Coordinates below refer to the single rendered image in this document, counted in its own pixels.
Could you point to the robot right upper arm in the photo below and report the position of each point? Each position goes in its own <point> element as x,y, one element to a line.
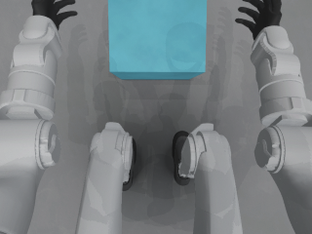
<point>286,153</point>

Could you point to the robot left upper arm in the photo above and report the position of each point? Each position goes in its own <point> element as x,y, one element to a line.
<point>27,148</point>

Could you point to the robot right hand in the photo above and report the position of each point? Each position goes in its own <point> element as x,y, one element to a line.
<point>269,14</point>

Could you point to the carton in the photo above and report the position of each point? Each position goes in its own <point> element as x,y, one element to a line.
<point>157,39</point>

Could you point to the left robot forearm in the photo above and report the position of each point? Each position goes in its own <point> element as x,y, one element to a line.
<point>33,72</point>

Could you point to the left robot foot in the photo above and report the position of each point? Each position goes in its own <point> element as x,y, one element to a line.
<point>127,184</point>

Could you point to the robot right thigh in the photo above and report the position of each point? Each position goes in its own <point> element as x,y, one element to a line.
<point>216,201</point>

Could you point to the robot left hand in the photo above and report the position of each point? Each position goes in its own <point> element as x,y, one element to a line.
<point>49,9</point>

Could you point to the right robot forearm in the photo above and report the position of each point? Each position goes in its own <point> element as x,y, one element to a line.
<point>280,85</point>

